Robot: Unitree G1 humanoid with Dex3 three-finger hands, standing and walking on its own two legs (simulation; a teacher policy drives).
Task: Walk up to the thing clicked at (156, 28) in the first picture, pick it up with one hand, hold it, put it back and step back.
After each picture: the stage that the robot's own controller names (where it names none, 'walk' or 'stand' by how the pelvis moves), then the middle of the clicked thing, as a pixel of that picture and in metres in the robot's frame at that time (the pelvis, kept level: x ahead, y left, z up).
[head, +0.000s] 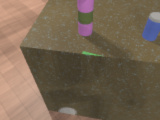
stand; (153, 26) +0.62 -0.31 +0.04
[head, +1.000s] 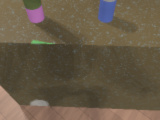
walk; (107, 7) +0.65 -0.08 +0.07
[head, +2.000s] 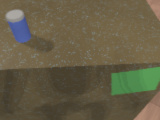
stand; (19, 26) +0.56 +0.27 +0.08
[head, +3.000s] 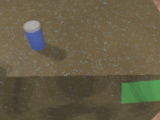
stand; (35, 36) +0.56 +0.22 +0.04
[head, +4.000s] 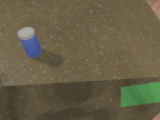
stand; (30, 42) +0.53 +0.23 +0.04
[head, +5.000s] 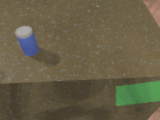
stand; (27, 41) +0.54 +0.24 +0.04
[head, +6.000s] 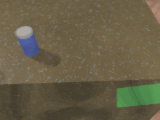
stand; (28, 41) +0.53 +0.24 +0.04
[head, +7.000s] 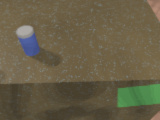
stand; (28, 41) +0.53 +0.24 +0.04
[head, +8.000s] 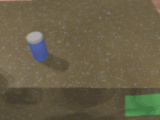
rise first; (37, 46) +0.52 +0.23 +0.04
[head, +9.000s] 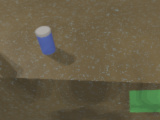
go down; (46, 40) +0.56 +0.21 +0.04
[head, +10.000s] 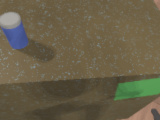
go down; (14, 31) +0.52 +0.21 +0.06
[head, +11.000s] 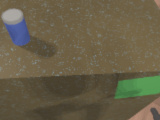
approach; (17, 28) +0.54 +0.21 +0.07
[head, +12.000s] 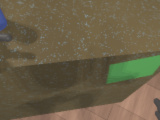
close; out of the picture +0.55 +0.23 +0.11
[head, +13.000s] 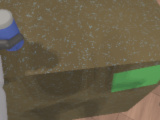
lift; (7, 31) +0.48 +0.20 +0.11
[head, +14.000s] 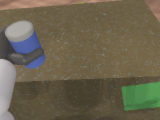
lift; (27, 45) +0.33 +0.16 +0.24
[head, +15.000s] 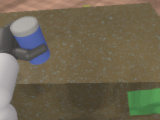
hold; (32, 41) +0.33 +0.15 +0.26
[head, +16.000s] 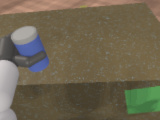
hold; (31, 49) +0.34 +0.16 +0.23
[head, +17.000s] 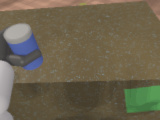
hold; (25, 47) +0.33 +0.17 +0.23
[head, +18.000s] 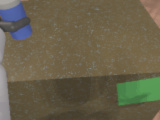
crouch; (15, 17) +0.45 +0.19 +0.25
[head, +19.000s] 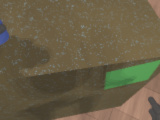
lower; out of the picture +0.51 +0.22 +0.11
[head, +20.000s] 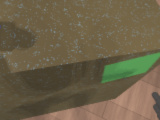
lower; out of the picture +0.53 +0.22 +0.11
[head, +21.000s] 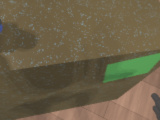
lower; out of the picture +0.53 +0.22 +0.11
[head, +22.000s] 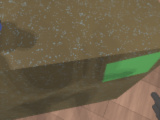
lower; out of the picture +0.53 +0.22 +0.11
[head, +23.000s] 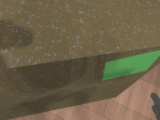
loosen; out of the picture +0.53 +0.23 +0.11
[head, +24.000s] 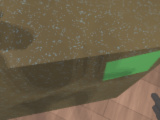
open; out of the picture +0.53 +0.23 +0.11
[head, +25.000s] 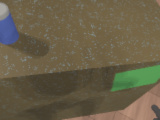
sink last; (2, 24) +0.51 +0.22 +0.10
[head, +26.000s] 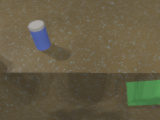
stand; (40, 35) +0.55 +0.23 +0.08
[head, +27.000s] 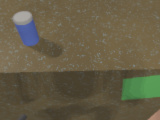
stand; (27, 29) +0.53 +0.22 +0.09
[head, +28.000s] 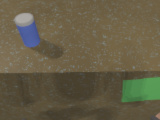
stand; (28, 30) +0.53 +0.21 +0.10
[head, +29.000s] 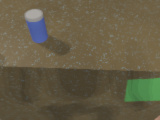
stand; (37, 26) +0.55 +0.20 +0.09
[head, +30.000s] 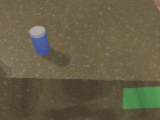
stand; (40, 41) +0.55 +0.20 +0.04
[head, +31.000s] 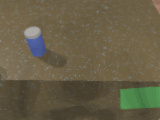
stand; (35, 42) +0.54 +0.22 +0.04
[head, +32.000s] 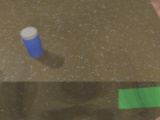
stand; (32, 42) +0.53 +0.23 +0.04
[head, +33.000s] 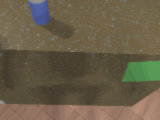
walk; (39, 8) +0.60 +0.17 +0.06
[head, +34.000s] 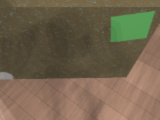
walk; out of the picture +0.86 +0.24 +0.06
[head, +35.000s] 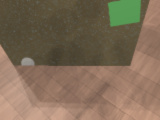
stand; out of the picture +1.20 +0.22 +0.06
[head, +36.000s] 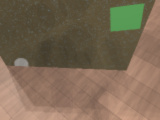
stand; out of the picture +1.14 +0.17 +0.04
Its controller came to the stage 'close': yes
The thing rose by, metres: 0.21
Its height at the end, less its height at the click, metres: +0.00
